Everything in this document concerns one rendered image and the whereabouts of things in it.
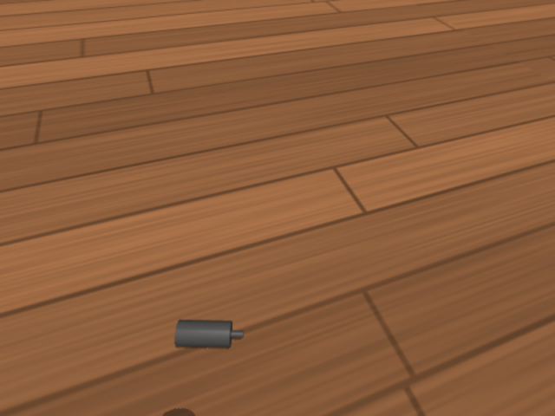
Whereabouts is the bottle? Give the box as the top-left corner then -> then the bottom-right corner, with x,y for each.
175,320 -> 244,348

